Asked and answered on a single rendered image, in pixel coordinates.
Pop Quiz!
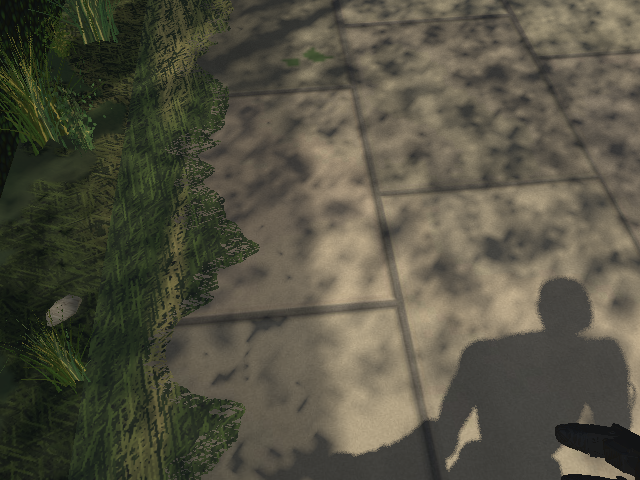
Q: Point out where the robot right hand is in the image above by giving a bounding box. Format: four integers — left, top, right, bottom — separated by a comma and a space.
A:
555, 423, 640, 480

